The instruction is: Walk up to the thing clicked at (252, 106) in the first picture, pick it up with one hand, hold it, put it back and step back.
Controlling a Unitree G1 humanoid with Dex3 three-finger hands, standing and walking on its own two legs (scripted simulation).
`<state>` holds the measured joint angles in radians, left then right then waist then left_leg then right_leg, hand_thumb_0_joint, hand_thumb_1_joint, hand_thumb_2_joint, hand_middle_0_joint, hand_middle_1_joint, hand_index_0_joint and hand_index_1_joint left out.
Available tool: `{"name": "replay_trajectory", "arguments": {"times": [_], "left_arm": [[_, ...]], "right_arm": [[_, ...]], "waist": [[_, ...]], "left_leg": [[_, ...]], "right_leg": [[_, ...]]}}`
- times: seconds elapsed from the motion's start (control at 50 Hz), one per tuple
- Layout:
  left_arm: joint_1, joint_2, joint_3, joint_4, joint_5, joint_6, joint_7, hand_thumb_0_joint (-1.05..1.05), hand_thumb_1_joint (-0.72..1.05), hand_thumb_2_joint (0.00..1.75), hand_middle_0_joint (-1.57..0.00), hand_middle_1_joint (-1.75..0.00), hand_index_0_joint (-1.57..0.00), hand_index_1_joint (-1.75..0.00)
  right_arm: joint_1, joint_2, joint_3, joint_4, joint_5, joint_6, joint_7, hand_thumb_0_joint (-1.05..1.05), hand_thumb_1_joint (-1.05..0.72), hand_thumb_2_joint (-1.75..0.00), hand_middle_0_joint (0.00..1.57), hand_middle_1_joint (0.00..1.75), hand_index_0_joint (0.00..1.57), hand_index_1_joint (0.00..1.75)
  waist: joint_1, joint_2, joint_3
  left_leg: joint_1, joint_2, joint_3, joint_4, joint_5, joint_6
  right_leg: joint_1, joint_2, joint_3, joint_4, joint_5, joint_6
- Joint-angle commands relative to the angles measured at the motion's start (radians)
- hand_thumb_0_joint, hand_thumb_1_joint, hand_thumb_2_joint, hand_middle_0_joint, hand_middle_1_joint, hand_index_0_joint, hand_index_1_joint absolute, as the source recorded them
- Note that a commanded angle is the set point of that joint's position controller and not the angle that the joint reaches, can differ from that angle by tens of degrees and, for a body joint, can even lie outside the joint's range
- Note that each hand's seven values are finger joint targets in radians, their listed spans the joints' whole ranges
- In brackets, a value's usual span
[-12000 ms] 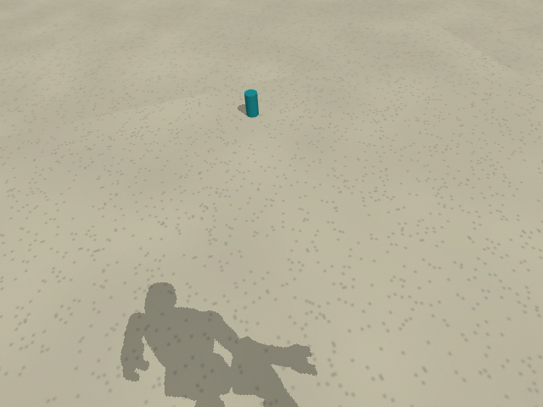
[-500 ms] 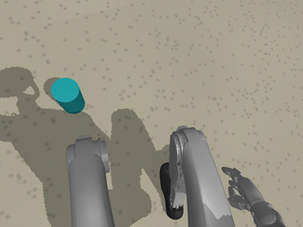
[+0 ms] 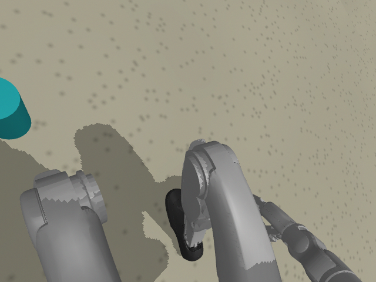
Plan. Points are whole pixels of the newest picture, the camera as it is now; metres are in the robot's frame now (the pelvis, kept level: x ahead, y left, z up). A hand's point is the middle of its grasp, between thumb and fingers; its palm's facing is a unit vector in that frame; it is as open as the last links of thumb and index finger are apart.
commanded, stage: close in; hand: left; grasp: from the side
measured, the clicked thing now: (1, 111) +0.46 +0.27 -0.21
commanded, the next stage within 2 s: rest palm in 0.46 s
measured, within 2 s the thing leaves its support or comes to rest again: leaves its support in 1.82 s
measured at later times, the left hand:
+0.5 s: hand out of the picture +0.43 +0.27 -0.18, palm faces +0.24 -0.97 +0.03, open 17.3 cm
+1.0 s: hand (1, 121) +0.44 +0.27 -0.19, palm faces +0.29 -0.96 +0.00, open 13.7 cm
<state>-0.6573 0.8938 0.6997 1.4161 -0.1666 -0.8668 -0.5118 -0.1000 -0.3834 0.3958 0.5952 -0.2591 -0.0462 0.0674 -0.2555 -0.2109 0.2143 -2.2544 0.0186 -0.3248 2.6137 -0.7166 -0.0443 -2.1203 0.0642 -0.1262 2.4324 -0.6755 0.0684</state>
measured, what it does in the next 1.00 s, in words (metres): stands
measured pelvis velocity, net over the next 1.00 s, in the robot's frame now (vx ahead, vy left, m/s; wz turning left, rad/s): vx -0.01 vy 0.01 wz -0.07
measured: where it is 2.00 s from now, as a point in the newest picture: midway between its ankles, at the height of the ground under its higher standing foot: (140, 259)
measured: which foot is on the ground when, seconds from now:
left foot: down 0.00-1.00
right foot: down 0.00-1.00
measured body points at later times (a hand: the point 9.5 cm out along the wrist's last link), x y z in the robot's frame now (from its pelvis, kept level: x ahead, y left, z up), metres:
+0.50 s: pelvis -0.01 +0.01 -0.01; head +0.22 +0.18 +0.33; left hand +0.41 +0.33 -0.18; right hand +0.15 -0.24 -0.04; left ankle +0.07 +0.13 -0.26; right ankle +0.12 -0.14 -0.25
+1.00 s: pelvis -0.01 +0.01 -0.01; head +0.23 +0.19 +0.32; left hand +0.42 +0.32 -0.19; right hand +0.15 -0.24 -0.04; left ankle +0.07 +0.13 -0.26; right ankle +0.12 -0.14 -0.25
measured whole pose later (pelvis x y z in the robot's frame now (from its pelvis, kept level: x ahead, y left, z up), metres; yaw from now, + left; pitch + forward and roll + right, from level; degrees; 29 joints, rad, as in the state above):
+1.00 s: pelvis -0.01 +0.01 -0.01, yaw -4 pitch +12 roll -19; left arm -0.69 0.86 0.48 1.51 -0.05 -1.12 0.00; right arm -0.18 -0.36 0.54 0.55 -0.38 0.05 0.15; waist -0.28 -0.29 0.31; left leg -2.22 0.02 -0.43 2.68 -0.73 -0.03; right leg -2.05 0.10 -0.20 2.41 -0.64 0.08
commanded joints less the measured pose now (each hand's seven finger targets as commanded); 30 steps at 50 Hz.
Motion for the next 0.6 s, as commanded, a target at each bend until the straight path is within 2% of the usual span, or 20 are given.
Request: {"name": "replay_trajectory", "arguments": {"times": [0.0,0.02,0.04,0.06,0.1,0.14,0.16,0.2,0.24,0.26,0.28,0.38,0.42,0.5,0.54,0.58], "left_arm": [[-0.199,0.271,0.009,-0.138,-0.015,-0.141,0.082,0.0,-0.6,0.01,-0.07,-0.09,-0.07,-0.08],[-0.199,0.255,0.007,-0.13,-0.013,-0.152,0.101,0.0,-0.58,0.02,-0.07,-0.09,-0.07,-0.08],[-0.183,0.257,0.01,-0.122,-0.007,-0.161,0.124,0.0,-0.59,0.02,-0.07,-0.09,-0.07,-0.08],[-0.183,0.245,0.005,-0.124,-0.002,-0.171,0.142,0.0,-0.59,0.02,-0.07,-0.08,-0.07,-0.08],[-0.187,0.221,-0.017,-0.11,0.012,-0.187,0.177,0.0,-0.56,0.03,-0.06,-0.08,-0.06,-0.07],[-0.189,0.215,-0.039,-0.116,0.03,-0.203,0.207,0.0,-0.54,0.03,-0.06,-0.07,-0.06,-0.06],[-0.182,0.197,-0.053,-0.114,0.034,-0.209,0.218,0.0,-0.53,0.04,-0.05,-0.07,-0.05,-0.06],[-0.208,0.181,-0.088,-0.112,0.044,-0.222,0.235,0.0,-0.51,0.04,-0.05,-0.06,-0.05,-0.05],[-0.187,0.149,-0.107,-0.09,0.037,-0.233,0.252,0.0,-0.48,0.04,-0.04,-0.05,-0.04,-0.05],[-0.209,0.13,-0.122,-0.089,0.033,-0.239,0.26,0.0,-0.49,0.04,-0.04,-0.05,-0.04,-0.04],[-0.203,0.149,-0.114,-0.091,0.027,-0.249,0.272,0.0,-0.49,0.04,-0.04,-0.05,-0.04,-0.04],[-0.219,0.115,-0.168,-0.044,0.052,-0.271,0.32,0.0,-0.46,0.09,-0.03,-0.07,-0.03,-0.06],[-0.209,0.132,-0.154,-0.052,0.052,-0.282,0.343,0.0,-0.48,0.1,-0.04,-0.08,-0.04,-0.07],[-0.216,0.107,-0.169,-0.047,0.069,-0.3,0.385,0.0,-0.42,0.13,-0.03,-0.08,-0.03,-0.07],[-0.23,0.124,-0.17,-0.04,0.082,-0.305,0.409,0.0,-0.4,0.14,-0.03,-0.07,-0.03,-0.07],[-0.214,0.133,-0.17,-0.036,0.093,-0.308,0.432,0.0,-0.3,0.19,-0.1,-0.09,-0.08,-0.1]], "right_arm": [[0.04,-0.344,-0.075,-0.037,-0.031,0.014,-0.006,0.0,-0.94,-0.91,0.2,0.3,0.2,0.3],[0.038,-0.352,-0.074,-0.036,-0.038,0.017,-0.002,0.0,-0.94,-0.91,0.2,0.3,0.2,0.3],[0.031,-0.35,-0.068,-0.035,-0.041,0.021,0.002,0.0,-0.94,-0.91,0.2,0.3,0.2,0.3],[0.024,-0.353,-0.065,-0.04,-0.051,0.026,0.005,0.0,-0.94,-0.91,0.2,0.3,0.2,0.3],[0.02,-0.356,-0.059,-0.042,-0.061,0.035,0.012,0.0,-0.94,-0.91,0.2,0.3,0.2,0.3],[0.01,-0.353,-0.054,-0.042,-0.068,0.044,0.018,0.0,-0.94,-0.91,0.2,0.3,0.2,0.3],[0.003,-0.352,-0.053,-0.045,-0.071,0.047,0.021,0.0,-0.93,-0.91,0.2,0.3,0.2,0.3],[-0.002,-0.364,-0.052,-0.042,-0.073,0.051,0.025,0.0,-0.93,-0.91,0.2,0.3,0.2,0.3],[-0.006,-0.356,-0.041,-0.045,-0.081,0.056,0.031,0.0,-0.93,-0.91,0.2,0.3,0.2,0.3],[-0.009,-0.36,-0.04,-0.049,-0.083,0.056,0.031,0.0,-0.93,-0.91,0.2,0.3,0.2,0.3],[-0.008,-0.357,-0.032,-0.047,-0.084,0.057,0.034,0.0,-0.93,-0.91,0.2,0.3,0.2,0.3],[-0.023,-0.353,-0.018,-0.053,-0.096,0.07,0.04,0.0,-0.92,-0.9,0.2,0.3,0.2,0.3],[-0.026,-0.349,-0.008,-0.061,-0.1,0.076,0.042,0.0,-0.92,-0.9,0.2,0.3,0.2,0.3],[-0.038,-0.353,-0.005,-0.062,-0.113,0.087,0.046,0.0,-0.91,-0.9,0.2,0.3,0.2,0.3],[-0.038,-0.353,0.002,-0.062,-0.117,0.096,0.048,0.0,-0.91,-0.9,0.2,0.3,0.2,0.3],[-0.044,-0.345,0.006,-0.065,-0.118,0.099,0.05,0.0,-0.9,-0.91,0.2,0.3,0.2,0.3]], "waist": [[-0.037,0.541,-0.628],[-0.046,0.551,-0.618],[-0.034,0.549,-0.599],[-0.04,0.553,-0.601],[-0.058,0.562,-0.573],[-0.061,0.551,-0.55],[-0.063,0.545,-0.542],[-0.089,0.545,-0.501],[-0.096,0.506,-0.513],[-0.112,0.492,-0.512],[-0.099,0.491,-0.512],[-0.118,0.479,-0.47],[-0.102,0.477,-0.492],[-0.114,0.515,-0.478],[-0.119,0.513,-0.461],[-0.112,0.494,-0.449]], "left_leg": [[0.484,0.062,0.11,-0.283,0.202,0.016],[0.493,0.062,0.103,-0.286,0.212,0.011],[0.481,0.062,0.102,-0.289,0.206,0.009],[0.495,0.064,0.098,-0.286,0.211,0.007],[0.48,0.065,0.09,-0.285,0.199,0.005],[0.461,0.065,0.085,-0.289,0.172,0.004],[0.459,0.064,0.084,-0.289,0.158,0.005],[0.448,0.063,0.071,-0.3,0.116,0.004],[0.437,0.061,0.069,-0.276,0.134,0.011],[0.433,0.059,0.061,-0.273,0.134,0.011],[0.424,0.057,0.063,-0.269,0.132,0.015],[0.419,0.057,0.048,-0.273,0.116,0.012],[0.426,0.057,0.047,-0.269,0.131,0.012],[0.462,0.063,0.03,-0.28,0.158,0.001],[0.436,0.06,0.033,-0.275,0.136,0.005],[0.409,0.059,0.041,-0.268,0.115,0.012]], "right_leg": [[0.29,0.016,-0.16,-0.172,0.215,-0.08],[0.296,0.016,-0.168,-0.166,0.225,-0.079],[0.295,0.017,-0.171,-0.163,0.22,-0.079],[0.294,0.018,-0.176,-0.161,0.222,-0.077],[0.293,0.02,-0.182,-0.155,0.222,-0.076],[0.286,0.021,-0.188,-0.159,0.206,-0.076],[0.283,0.023,-0.192,-0.162,0.198,-0.075],[0.256,0.022,-0.203,-0.159,0.173,-0.074],[0.283,0.027,-0.198,-0.161,0.194,-0.067],[0.279,0.028,-0.203,-0.16,0.199,-0.065],[0.294,0.031,-0.199,-0.165,0.2,-0.065],[0.278,0.035,-0.209,-0.164,0.187,-0.064],[0.301,0.04,-0.21,-0.166,0.199,-0.064],[0.291,0.04,-0.216,-0.152,0.221,-0.065],[0.295,0.042,-0.22,-0.16,0.208,-0.064],[0.306,0.045,-0.216,-0.172,0.196,-0.062]]}}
